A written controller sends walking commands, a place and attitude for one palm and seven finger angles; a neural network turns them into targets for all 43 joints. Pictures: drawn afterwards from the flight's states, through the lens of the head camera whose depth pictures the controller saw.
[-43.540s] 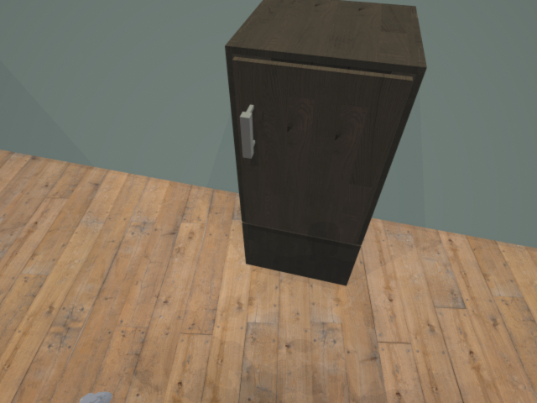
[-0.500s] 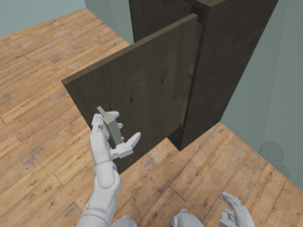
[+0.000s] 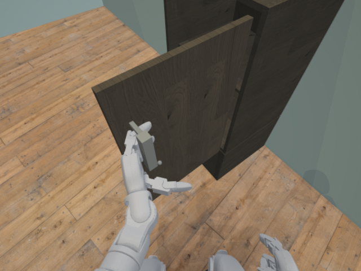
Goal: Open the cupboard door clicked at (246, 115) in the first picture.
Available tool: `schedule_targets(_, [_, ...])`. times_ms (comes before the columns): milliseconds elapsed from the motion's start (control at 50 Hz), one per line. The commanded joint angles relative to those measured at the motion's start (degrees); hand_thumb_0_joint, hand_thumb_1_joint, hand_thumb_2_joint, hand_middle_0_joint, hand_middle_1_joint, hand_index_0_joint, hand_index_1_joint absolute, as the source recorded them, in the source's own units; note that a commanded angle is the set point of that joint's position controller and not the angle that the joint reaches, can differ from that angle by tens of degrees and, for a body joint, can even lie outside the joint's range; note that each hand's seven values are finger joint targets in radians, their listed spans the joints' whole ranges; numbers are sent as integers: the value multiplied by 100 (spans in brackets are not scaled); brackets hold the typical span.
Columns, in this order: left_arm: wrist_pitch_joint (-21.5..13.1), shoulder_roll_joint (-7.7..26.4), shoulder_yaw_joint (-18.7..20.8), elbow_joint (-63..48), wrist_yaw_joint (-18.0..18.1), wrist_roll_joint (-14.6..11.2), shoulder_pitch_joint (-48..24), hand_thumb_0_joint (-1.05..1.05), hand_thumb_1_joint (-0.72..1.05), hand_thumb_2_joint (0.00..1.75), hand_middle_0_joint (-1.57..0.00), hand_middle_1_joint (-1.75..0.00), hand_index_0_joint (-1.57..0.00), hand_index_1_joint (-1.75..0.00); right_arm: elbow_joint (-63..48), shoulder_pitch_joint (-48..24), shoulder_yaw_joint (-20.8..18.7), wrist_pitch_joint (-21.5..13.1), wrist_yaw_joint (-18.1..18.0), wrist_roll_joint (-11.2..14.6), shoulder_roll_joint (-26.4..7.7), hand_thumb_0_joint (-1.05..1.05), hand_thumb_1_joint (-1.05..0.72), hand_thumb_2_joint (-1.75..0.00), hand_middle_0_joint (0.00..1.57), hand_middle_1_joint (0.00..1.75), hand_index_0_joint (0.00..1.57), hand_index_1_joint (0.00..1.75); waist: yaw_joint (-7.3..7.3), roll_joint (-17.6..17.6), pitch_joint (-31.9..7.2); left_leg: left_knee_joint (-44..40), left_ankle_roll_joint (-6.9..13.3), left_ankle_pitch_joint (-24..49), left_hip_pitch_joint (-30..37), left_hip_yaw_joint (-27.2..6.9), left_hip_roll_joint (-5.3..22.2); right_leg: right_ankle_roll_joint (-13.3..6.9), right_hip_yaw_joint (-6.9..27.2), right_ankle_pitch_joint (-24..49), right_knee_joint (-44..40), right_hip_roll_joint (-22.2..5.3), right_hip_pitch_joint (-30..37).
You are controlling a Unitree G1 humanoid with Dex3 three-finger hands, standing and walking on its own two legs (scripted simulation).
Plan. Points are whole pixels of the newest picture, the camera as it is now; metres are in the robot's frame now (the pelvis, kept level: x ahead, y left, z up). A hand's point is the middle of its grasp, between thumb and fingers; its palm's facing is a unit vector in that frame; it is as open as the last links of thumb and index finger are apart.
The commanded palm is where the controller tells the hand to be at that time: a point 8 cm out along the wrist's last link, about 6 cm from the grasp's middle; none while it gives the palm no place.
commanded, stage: slide the hand sideways off the handle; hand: left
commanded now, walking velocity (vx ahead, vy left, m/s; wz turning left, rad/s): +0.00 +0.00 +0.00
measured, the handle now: (142, 146) +0.38 +0.11 +0.04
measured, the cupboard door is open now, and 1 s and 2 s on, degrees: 92 96 96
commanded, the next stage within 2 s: draw the hand back to the body in 1.24 s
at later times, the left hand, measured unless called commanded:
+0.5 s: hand (156, 185) +0.29 +0.07 +0.04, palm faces -0.14 -0.99 +0.00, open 16.2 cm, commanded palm +0.26 +0.13 +0.04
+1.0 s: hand (128, 208) +0.24 +0.12 +0.04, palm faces -0.09 -1.00 -0.04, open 16.3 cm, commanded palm +0.22 +0.18 +0.04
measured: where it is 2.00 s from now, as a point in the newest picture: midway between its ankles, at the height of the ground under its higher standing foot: outside the picture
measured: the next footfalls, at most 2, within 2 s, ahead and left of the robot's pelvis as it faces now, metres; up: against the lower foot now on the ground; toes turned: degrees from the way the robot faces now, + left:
none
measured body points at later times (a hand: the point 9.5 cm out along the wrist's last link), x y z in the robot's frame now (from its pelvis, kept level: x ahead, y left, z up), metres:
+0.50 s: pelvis +0.00 +0.01 -0.01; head +0.06 +0.01 +0.44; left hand +0.29 +0.12 +0.05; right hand +0.18 -0.21 -0.09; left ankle +0.00 +0.11 -0.67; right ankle +0.05 -0.10 -0.67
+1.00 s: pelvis +0.01 +0.00 -0.01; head +0.08 -0.01 +0.43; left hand +0.24 +0.17 +0.04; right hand +0.20 -0.23 -0.09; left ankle +0.00 +0.11 -0.67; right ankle +0.05 -0.10 -0.67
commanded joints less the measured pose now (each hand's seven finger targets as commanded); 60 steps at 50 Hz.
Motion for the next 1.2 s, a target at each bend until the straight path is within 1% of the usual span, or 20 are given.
schedule_targets(0, [-239, -505, -201, -1354, 269, 109, -1475, 0, -50, 30, -15, -30, -15, -30, -780, -260, -230, -281, -7, 46, -598, 0, -90, -90, 20, 30, 20, 30, -114, -388, -1762, -924, -108, 1229, 447, -232, -53, -29, 116, 836, -747, 131, 1493])
schedule_targets(20, [-221, -560, -250, -1355, 288, 118, -1425, 0, -50, 30, -15, -30, -15, -30, -791, -281, -231, -276, 2, 53, -592, 0, -90, -90, 20, 30, 20, 30, -109, -373, -1699, -940, -114, 1192, 449, -243, -43, -31, 103, 770, -744, 138, 1443])
schedule_targets(40, [-358, 55, -1373, -1295, -927, 881, -1411, 0, -50, 30, -15, -30, -15, -30, -627, 75, -198, -291, -10, 37, -794, 0, -90, -90, 20, 30, 20, 30, -626, -681, -1401, -753, 1, 1186, 450, -256, -23, -27, 255, 1139, -676, 85, 1240])
schedule_targets(60, [-571, 576, -806, -1792, -1556, 676, -1757, 0, -50, 30, -15, -30, -15, -30, -793, 147, -273, -296, -44, 116, -809, 0, -90, -90, 20, 30, 20, 30, -415, -398, -1955, -723, 18, 1315, 491, -270, -51, -65, 316, 1353, -576, 15, 1506])
schedule_targets(100, [-676, 876, -682, -1893, -2278, 515, -1593, 0, -50, 30, -15, -30, -15, -30, -879, 78, -263, -284, -128, 170, -791, 0, -90, -90, 20, 30, 20, 30, -295, -286, -2178, -721, 21, 1351, 553, -266, -91, -73, 382, 1522, -531, 16, 1738])
schedule_targets(140, [-530, 632, -980, -1960, -3101, 37, -1378, 0, -50, 30, -15, -30, -15, -30, -1041, 57, -211, -347, -150, 343, -814, 0, -90, -90, 20, 30, 20, 30, -363, -121, -1902, -820, 17, 1271, 677, -303, -94, -85, 340, 1338, -619, 37, 1627])
schedule_targets(180, [-267, 323, -829, -1964, -3482, -764, -1275, 0, -50, 30, -15, -30, -15, -30, -1150, -77, -144, -417, -208, 502, -788, 0, -90, -90, 20, 30, 20, 30, -322, -127, -1561, -979, -5, 990, 708, -340, -92, -47, 240, 897, -813, 100, 1565])
schedule_targets(220, [10, 336, -446, -1878, -3498, -1271, -917, 0, -50, 30, -15, -30, -15, -30, -1241, -166, -100, -468, -256, 597, -837, 0, -90, -90, 20, 30, 20, 30, -213, -515, -1238, -1171, -32, 722, 601, -409, -77, -29, 121, 452, -951, 132, 1571])
schedule_targets(260, [100, 340, -246, -2034, -3297, -1365, -711, 0, -50, 30, -15, -30, -15, -30, -1310, -207, -99, -540, -243, 595, -837, 0, -90, -90, 20, 30, 20, 30, -86, -542, -1260, -1217, -65, 859, 609, -431, -78, -27, 43, 469, -831, 123, 1547])
schedule_targets(320, [4, 593, -59, -2249, -2886, -985, -298, 0, -50, 30, -15, -30, -15, -30, -1377, -112, -144, -546, -128, 491, -840, 0, -90, -90, 20, 30, 20, 30, 23, -610, -1384, -1052, -89, 1092, 529, -403, -67, -29, 56, 622, -603, 92, 1402])
schedule_targets(340, [-58, 739, -2, -2299, -2778, -801, -141, 0, -50, 30, -15, -30, -15, -30, -1398, -83, -147, -528, -90, 450, -837, 0, -90, -90, 20, 30, 20, 30, 90, -444, -1420, -993, -90, 1184, 467, -367, -91, -54, 100, 687, -529, 79, 1410])
schedule_targets(400, [-221, 808, -49, -2541, -2711, -517, 261, 0, -50, 30, -15, -30, -15, -30, -1482, -68, -175, -483, 15, 402, -798, 0, -90, -90, 20, 30, 20, 30, 104, -357, -1401, -852, -90, 1195, 347, -300, -90, -74, 177, 769, -441, 65, 1364])
schedule_targets(440, [-223, 991, 45, -2775, -2778, -473, 501, 0, -50, 30, -15, -30, -15, -30, -1560, -89, -193, -433, 24, 408, -823, 0, -90, -90, 20, 30, 20, 30, 148, -318, -1491, -830, -85, 1219, 310, -297, -94, -100, 209, 798, -423, 78, 1462])
schedule_targets(520, [-61, 912, -99, -3270, -2952, -609, 787, 0, -50, 30, -15, -30, -15, -30, -1698, -123, -166, -397, -24, 458, -785, 0, -90, -90, 20, 30, 20, 30, 64, -157, -1392, -818, -73, 1119, 356, -270, -97, -62, 204, 789, -484, 91, 1449])
schedule_targets(560, [27, 973, -32, -3357, -3029, -727, 829, 0, -50, 30, -15, -30, -15, -30, -1712, -153, -149, -409, -83, 481, -804, 0, -90, -90, 20, 30, 20, 30, -11, -421, -1282, -785, -33, 909, 219, -294, -97, -27, 234, 624, -560, 104, 1462])
schedule_targets(620, [35, 1063, 43, -3550, -3129, -833, 738, 0, -50, 30, -15, -30, -15, -30, -1688, -132, -135, -487, -180, 491, -802, 0, -90, -90, 20, 30, 20, 30, -102, -467, -1231, -701, -11, 692, 148, -332, -106, 9, 243, 406, -581, 103, 1330])
schedule_targets(780, [77, 1436, 505, -3831, -3522, -1072, 2015, 0, -50, 30, -15, -30, -15, -30, -1723, -30, -143, -627, -232, 511, -802, 0, -90, -90, 20, 30, 20, 30, 101, -346, -1572, -554, -37, 1304, 103, -276, -151, -4, 292, 1153, -407, 93, 1711])
schedule_targets(840, [168, 1643, 773, -3870, -3630, -1146, 2377, 0, -50, 30, -15, -30, -15, -30, -1778, -31, -154, -610, -260, 530, -816, 0, -90, -90, 20, 30, 20, 30, 111, -518, -1431, -501, -23, 1202, -121, -246, -160, 9, 392, 1112, -473, 91, 1835])
schedule_targets(940, [76, 1638, 796, -4263, -3841, -1324, 2559, 0, -50, 30, -15, -30, -15, -30, -1862, -78, -151, -683, -295, 556, -826, 0, -90, -90, 20, 30, 20, 30, 25, -370, -1211, -385, -17, 1085, -180, -251, -162, 16, 449, 925, -494, 94, 1641])
schedule_targets(1180, [-67, 2173, 1553, -4424, -4461, -1775, 3205, 0, -50, 30, -15, -30, -15, -30, -1853, -51, -211, -855, -412, 602, -901, 0, -90, -90, 20, 30, 20, 30, 53, -253, -1353, 21, -30, 897, -592, -211, -162, 56, 744, 409, -505, 44, 1625])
